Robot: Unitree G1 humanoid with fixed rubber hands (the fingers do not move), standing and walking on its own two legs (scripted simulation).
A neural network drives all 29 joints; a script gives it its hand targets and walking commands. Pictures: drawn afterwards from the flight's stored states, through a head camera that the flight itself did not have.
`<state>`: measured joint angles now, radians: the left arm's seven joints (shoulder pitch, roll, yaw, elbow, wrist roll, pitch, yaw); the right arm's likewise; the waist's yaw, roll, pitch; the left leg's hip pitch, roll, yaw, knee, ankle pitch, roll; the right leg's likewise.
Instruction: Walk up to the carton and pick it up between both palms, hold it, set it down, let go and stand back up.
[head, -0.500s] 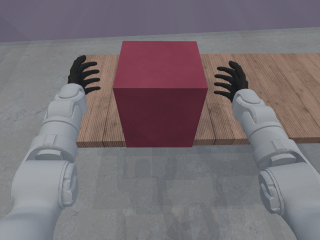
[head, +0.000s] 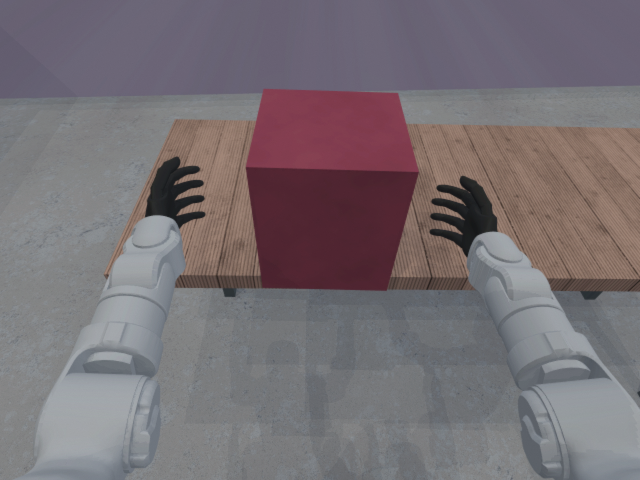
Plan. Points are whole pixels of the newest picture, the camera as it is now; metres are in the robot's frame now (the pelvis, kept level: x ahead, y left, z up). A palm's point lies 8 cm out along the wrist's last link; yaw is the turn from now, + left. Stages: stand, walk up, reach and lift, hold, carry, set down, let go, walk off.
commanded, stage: set down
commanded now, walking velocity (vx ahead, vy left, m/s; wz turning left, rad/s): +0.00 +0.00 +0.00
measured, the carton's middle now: (327, 194) +0.55 -0.01 +0.06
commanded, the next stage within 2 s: none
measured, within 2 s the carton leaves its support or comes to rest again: neither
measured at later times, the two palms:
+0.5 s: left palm (169, 296) +0.37 +0.20 +0.05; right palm (493, 306) +0.34 -0.22 +0.05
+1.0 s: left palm (153, 355) +0.30 +0.22 +0.01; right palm (488, 351) +0.30 -0.21 +0.01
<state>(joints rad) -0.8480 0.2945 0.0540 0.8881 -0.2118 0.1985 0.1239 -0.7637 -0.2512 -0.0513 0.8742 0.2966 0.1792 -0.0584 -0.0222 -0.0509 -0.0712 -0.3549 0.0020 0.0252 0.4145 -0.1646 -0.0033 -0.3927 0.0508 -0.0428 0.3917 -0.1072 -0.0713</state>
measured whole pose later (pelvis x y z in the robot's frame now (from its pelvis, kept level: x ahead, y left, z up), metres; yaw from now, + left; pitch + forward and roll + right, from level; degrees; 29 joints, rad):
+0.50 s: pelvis +0.02 +0.00 +0.00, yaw +0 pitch +2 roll +0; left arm -0.34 0.21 0.06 0.52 -0.13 0.06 0.08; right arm -0.27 -0.23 -0.03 0.57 0.27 -0.01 -0.02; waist -0.02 -0.07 -0.01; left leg -0.21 0.00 0.02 0.36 -0.19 0.00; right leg -0.25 0.05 -0.03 0.35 -0.14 -0.07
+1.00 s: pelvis +0.05 +0.01 +0.01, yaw +0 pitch -2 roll +0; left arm 0.02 0.20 0.00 0.36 -0.11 0.02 0.04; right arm 0.02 -0.21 -0.01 0.49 0.22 -0.07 -0.01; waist 0.00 -0.05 0.00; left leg -0.06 -0.01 0.01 0.33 -0.23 0.01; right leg -0.10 0.05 -0.03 0.32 -0.18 -0.06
